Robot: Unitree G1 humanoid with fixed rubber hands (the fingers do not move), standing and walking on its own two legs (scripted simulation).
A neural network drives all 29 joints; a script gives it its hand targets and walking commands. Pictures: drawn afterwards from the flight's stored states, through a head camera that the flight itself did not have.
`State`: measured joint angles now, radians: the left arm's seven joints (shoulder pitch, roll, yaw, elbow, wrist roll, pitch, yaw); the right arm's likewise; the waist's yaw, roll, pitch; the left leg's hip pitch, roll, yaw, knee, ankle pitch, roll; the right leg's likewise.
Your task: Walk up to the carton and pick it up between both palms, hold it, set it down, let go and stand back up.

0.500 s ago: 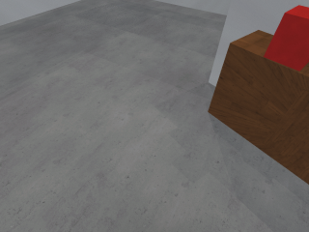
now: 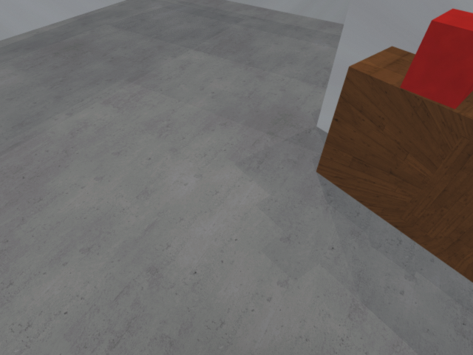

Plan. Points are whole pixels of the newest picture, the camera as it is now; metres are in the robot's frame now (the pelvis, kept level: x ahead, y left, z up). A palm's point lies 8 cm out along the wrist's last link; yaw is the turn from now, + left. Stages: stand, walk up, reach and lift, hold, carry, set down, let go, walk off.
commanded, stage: stand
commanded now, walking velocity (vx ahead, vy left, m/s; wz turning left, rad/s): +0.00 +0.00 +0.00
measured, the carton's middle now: (453, 58) +1.10 -0.81 +0.03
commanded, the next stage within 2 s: none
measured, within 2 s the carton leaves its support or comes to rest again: neither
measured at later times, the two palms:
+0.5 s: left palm out of the picture +0.04 +0.25 -0.12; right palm out of the picture +0.03 -0.25 -0.13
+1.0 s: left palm out of the picture +0.04 +0.25 -0.13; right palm out of the picture +0.02 -0.24 -0.13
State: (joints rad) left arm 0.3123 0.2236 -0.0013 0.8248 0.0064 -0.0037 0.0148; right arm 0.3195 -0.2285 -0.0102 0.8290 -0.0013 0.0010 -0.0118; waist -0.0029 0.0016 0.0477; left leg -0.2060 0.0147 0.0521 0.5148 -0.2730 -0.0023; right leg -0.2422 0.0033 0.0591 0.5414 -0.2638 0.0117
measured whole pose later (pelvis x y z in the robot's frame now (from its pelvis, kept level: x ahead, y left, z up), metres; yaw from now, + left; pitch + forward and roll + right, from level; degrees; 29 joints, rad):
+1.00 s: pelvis +0.01 +0.00 +0.00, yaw -1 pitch -2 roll +1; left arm 0.30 0.21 -0.01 0.96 0.00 0.00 0.03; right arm 0.32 -0.21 0.00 0.95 0.00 0.00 -0.03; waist 0.00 0.00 0.05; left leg -0.17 0.01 0.06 0.46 -0.26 0.00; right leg -0.21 0.00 0.07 0.49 -0.24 0.02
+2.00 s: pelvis +0.02 +0.01 +0.01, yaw -1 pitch -2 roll +0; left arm 0.29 0.19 -0.02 1.04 0.00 -0.01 0.05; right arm 0.32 -0.19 0.00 1.02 0.00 -0.01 -0.04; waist -0.01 0.00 0.05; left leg -0.14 0.00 0.06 0.42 -0.25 0.01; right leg -0.18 -0.01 0.07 0.45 -0.24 0.03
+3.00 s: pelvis +0.04 -0.02 +0.00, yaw -12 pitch -2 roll +2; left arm 0.37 0.22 0.08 0.99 0.06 0.04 -0.05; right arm 0.30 -0.23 -0.08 1.01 -0.09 -0.06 -0.04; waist -0.02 0.01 0.04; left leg -0.05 0.10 0.26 0.46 -0.35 -0.01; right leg -0.51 -0.14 -0.04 0.96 -0.39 0.03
